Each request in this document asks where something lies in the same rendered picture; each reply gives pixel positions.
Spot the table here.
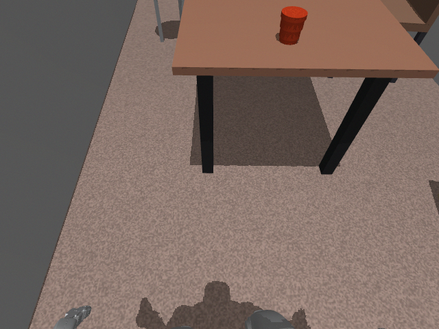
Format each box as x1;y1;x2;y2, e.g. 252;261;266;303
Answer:
172;0;439;175

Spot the left robot hand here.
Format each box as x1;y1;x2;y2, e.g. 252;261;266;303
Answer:
53;306;91;329

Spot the chair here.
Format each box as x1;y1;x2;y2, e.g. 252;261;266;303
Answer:
328;0;439;83

